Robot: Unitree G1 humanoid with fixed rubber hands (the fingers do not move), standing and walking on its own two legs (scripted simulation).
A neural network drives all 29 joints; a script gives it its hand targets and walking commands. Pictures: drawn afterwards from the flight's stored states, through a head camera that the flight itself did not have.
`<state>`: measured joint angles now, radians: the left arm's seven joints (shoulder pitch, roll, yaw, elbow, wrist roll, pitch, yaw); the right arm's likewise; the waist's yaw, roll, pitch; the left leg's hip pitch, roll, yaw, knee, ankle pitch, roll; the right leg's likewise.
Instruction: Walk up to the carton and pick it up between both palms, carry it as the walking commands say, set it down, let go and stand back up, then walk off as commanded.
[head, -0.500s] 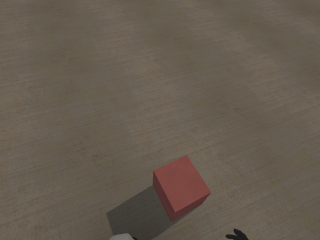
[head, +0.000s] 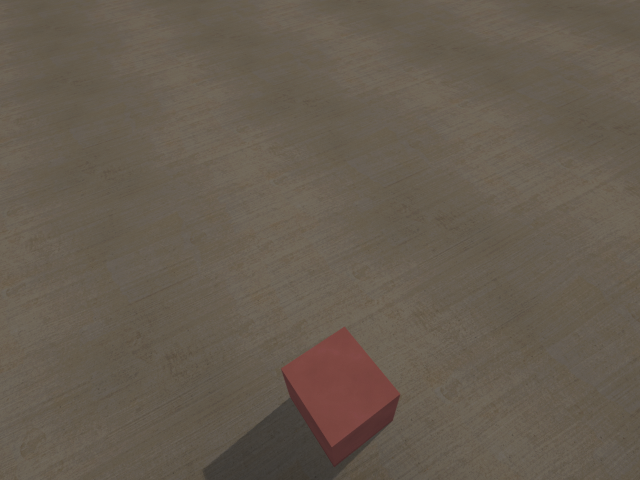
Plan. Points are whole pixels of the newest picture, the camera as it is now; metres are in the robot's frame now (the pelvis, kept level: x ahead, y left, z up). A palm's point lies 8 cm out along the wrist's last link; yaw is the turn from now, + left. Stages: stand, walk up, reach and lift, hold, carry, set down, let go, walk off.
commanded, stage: walk up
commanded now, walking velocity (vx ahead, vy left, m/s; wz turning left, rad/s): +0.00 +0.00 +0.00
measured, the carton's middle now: (339, 395) +0.45 -0.03 -0.66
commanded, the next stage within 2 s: none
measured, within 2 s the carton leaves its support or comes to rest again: neither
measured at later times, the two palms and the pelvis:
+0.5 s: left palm out of the picture -0.05 +0.19 -0.14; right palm out of the picture -0.06 -0.24 -0.15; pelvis -0.03 -0.03 +0.00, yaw +1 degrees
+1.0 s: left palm out of the picture -0.03 +0.16 -0.14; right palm out of the picture -0.03 -0.22 -0.15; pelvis +0.01 -0.04 +0.00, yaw +1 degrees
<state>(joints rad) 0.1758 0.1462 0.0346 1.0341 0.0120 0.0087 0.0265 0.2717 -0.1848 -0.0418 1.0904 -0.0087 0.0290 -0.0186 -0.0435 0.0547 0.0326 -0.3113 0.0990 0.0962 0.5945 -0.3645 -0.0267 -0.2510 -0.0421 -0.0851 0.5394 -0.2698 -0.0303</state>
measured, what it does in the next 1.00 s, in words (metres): steps on the spot: left foot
